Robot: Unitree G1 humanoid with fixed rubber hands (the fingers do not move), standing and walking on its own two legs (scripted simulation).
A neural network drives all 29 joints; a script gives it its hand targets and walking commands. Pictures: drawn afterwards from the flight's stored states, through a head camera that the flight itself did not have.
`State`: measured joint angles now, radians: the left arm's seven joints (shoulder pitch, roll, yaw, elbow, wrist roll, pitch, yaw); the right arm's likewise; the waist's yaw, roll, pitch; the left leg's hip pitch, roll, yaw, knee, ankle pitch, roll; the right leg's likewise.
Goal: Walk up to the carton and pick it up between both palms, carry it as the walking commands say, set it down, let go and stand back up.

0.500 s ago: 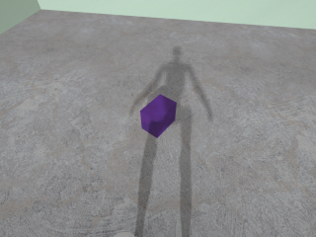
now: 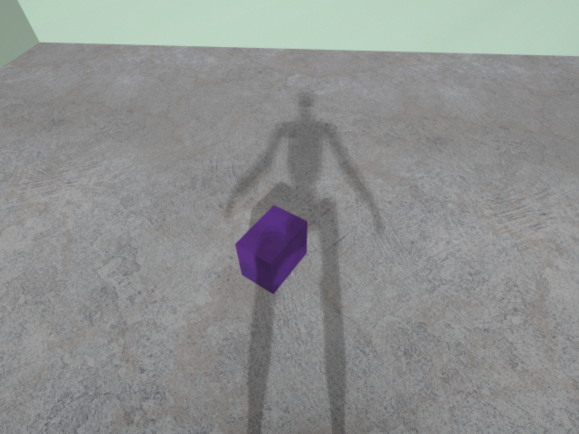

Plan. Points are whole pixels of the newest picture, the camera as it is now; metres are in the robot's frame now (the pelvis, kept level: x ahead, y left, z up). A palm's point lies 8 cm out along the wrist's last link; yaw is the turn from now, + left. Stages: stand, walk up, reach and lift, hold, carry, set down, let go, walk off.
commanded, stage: walk up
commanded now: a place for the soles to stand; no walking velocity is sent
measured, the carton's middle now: (273, 248) +0.92 +0.06 -0.64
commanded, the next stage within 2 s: none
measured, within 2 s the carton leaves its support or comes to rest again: neither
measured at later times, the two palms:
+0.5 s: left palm (88, 370) +0.27 +0.32 -0.08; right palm (532, 384) +0.22 -0.36 -0.09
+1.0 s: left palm (115, 288) +0.42 +0.32 -0.08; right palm (480, 290) +0.38 -0.35 -0.09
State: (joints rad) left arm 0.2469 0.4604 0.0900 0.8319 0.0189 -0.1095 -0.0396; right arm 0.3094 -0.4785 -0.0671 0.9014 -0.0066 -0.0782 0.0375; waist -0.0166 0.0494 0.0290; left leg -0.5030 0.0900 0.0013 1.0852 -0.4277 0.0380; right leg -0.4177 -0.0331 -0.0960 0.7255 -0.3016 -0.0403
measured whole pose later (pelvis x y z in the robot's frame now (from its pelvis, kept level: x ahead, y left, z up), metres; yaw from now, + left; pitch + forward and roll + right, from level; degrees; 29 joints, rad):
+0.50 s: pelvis +0.17 -0.01 -0.01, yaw +0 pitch -1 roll +0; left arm 0.26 0.46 0.08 0.85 0.03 -0.11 -0.04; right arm 0.30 -0.48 -0.08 0.87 -0.01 -0.07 0.05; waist -0.04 0.01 0.04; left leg -0.42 0.11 0.04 0.92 -0.48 0.04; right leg -0.46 -0.04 -0.08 0.76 -0.28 -0.03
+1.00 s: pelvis +0.33 -0.01 +0.00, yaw +0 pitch -1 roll +1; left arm 0.26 0.46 0.07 0.87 0.02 -0.09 -0.03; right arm 0.28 -0.46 -0.08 0.85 -0.02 -0.08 0.04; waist -0.04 -0.01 0.06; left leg -0.38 0.09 0.10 0.76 -0.36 0.03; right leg -0.46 -0.06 -0.05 0.79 -0.37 -0.02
